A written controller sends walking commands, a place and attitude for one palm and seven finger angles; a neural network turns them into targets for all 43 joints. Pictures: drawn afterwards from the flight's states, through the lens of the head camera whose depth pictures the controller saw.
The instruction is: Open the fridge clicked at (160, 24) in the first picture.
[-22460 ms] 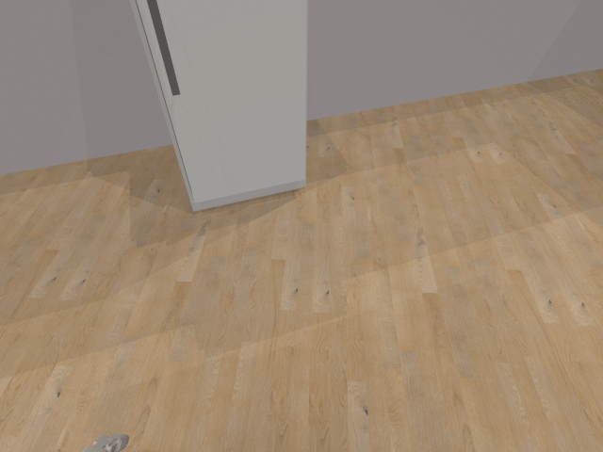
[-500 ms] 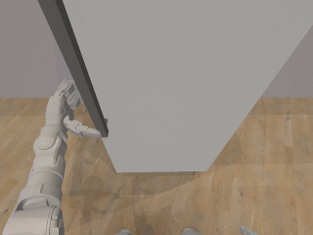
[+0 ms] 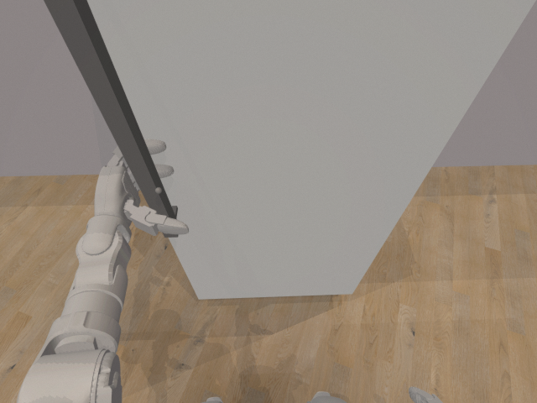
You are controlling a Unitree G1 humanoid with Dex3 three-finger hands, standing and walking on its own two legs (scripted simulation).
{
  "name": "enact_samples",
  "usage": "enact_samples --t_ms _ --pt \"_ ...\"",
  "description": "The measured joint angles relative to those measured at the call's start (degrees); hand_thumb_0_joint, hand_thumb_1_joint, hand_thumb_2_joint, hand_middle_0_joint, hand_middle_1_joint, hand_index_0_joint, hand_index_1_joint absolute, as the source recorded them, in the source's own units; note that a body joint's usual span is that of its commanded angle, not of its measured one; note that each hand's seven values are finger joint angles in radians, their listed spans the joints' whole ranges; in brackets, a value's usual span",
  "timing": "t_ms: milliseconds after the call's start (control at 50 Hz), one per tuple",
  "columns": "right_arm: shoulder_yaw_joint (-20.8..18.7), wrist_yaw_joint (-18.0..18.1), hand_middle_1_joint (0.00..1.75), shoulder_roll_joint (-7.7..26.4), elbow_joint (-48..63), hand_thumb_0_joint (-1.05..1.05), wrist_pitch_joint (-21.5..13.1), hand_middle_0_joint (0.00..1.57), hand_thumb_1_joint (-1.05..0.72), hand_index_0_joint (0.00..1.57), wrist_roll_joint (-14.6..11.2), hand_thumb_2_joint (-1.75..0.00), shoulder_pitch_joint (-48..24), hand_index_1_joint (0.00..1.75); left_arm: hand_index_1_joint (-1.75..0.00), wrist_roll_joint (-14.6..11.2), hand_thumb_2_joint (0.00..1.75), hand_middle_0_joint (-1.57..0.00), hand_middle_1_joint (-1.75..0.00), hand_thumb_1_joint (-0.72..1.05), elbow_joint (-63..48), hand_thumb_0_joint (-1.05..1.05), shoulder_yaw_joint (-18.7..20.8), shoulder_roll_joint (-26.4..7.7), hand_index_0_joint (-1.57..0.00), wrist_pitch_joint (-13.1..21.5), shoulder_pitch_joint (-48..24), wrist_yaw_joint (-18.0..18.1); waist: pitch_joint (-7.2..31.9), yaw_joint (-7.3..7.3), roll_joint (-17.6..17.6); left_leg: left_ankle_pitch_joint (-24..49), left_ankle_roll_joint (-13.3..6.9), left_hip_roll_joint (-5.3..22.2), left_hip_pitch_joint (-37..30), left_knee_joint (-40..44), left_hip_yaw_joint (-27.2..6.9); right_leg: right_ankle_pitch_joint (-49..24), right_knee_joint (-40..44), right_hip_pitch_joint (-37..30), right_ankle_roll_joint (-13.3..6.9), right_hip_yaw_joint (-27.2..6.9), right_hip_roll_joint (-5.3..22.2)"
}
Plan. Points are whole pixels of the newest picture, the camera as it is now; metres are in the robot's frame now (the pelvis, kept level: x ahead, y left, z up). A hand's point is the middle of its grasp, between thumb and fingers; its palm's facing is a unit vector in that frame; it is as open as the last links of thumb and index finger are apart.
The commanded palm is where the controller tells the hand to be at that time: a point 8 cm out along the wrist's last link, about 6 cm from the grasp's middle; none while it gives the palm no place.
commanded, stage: slide the fingers in behind the handle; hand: left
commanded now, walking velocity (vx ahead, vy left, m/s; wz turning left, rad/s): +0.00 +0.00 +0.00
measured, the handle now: (134, 131) +0.46 +0.19 +0.15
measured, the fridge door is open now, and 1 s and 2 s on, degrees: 0 0 0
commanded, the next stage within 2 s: grip the handle and tug to test in 0.30 s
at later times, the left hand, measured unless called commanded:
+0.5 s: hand (148, 191) +0.41 +0.19 +0.07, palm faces +0.02 -1.00 -0.01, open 13.7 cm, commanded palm +0.39 +0.24 +0.08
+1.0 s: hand (150, 195) +0.41 +0.18 +0.07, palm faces +0.02 -1.00 -0.01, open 6.8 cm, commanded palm +0.38 +0.24 +0.08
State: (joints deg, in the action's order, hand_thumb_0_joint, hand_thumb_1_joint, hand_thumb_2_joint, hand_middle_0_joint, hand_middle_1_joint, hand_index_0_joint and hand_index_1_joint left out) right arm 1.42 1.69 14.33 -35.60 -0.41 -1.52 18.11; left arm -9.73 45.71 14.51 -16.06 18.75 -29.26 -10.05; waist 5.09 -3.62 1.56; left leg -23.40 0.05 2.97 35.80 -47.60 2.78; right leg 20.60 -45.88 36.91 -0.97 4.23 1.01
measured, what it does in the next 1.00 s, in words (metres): stands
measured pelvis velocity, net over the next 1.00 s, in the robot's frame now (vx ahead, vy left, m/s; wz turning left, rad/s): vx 0.00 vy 0.01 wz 0.00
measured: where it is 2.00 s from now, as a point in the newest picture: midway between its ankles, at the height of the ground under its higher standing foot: outside the picture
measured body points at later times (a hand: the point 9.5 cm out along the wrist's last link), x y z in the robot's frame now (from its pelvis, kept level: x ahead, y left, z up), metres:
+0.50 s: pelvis +0.00 +0.00 +0.00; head +0.07 +0.01 +0.44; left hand +0.41 +0.24 +0.07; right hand +0.09 -0.26 -0.11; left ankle +0.00 +0.12 -0.70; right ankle +0.02 -0.11 -0.70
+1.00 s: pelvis +0.00 +0.01 +0.00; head +0.06 +0.02 +0.45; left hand +0.40 +0.24 +0.07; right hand +0.10 -0.24 -0.11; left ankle +0.00 +0.12 -0.70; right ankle +0.02 -0.11 -0.70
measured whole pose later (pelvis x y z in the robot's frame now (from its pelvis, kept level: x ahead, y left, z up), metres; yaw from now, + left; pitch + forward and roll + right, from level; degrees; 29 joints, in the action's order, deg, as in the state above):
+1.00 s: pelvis +0.00 +0.01 +0.00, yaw +0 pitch +12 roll -1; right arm 1.4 1.3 13.9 -34.7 -0.4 -1.4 18.3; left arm -9.7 42.9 13.6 -15.7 18.5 -27.0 -9.9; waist 5.1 -3.2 1.3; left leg -24.1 -0.8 2.6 35.9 -48.2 3.1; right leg 20.6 -45.5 36.6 -0.1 3.7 1.3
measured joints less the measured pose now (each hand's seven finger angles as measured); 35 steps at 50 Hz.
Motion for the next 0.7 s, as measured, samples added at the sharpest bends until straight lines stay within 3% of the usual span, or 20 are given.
enact_samples --t_ms 220,380,480,700 --pt "-0.4 0.5 0.3 0.5 -0.5 0.01 -0.1 0.2 -0.9 0.2 -0.1 -0.9 0.6 0.3 -1.2 -0.9 0.3 -0.3 -1.2 -0.5 0.5 -0.01 1.3 -1.9 -0.3 2.1 0.0 -2.0 -0.7 0.24 -0.3 0.1 0.3 0.3 0.2 0.0 -0.4 -0.2 0.3 -0.1 -0.3 0.4 -0.4" --pt "-0.3 0.6 0.3 0.7 -0.2 0.01 0.1 0.2 -0.9 0.2 -0.2 -0.9 0.1 0.3 -1.21 -1.1 0.3 -0.3 -1.2 -0.5 2.4 -0.01 1.5 -1.9 -0.3 0.6 -0.8 -3.1 -0.3 -0.11 -0.5 0.0 0.0 0.1 0.6 -0.2 -0.4 -0.1 0.2 0.3 0.0 0.3 -0.1" --pt "-0.4 0.4 0.3 0.4 0.5 0.01 -0.1 0.2 -0.9 0.2 0.0 -0.9 0.2 0.3 -1.22 -0.7 0.3 -0.31 -1.2 -0.48 0.5 -0.01 1.5 -1.7 -0.32 1.4 0.0 -2.5 -0.4 -0.03 -0.5 -0.2 -0.1 0.1 0.8 -0.4 -0.2 -0.1 0.2 0.5 0.1 0.1 -0.2" --pt "-0.1 0.0 0.3 -0.1 0.6 0.01 0.0 0.2 -0.9 0.2 0.0 -0.9 0.3 0.3 -1.25 -1.0 0.44 -0.34 -1.24 -0.17 -0.3 -0.01 0.2 -1.3 -0.34 0.3 0.4 -1.9 0.0 0.31 -0.1 -0.7 -0.7 -0.2 1.0 -0.8 -0.1 0.0 0.3 0.4 0.7 -0.1 0.1"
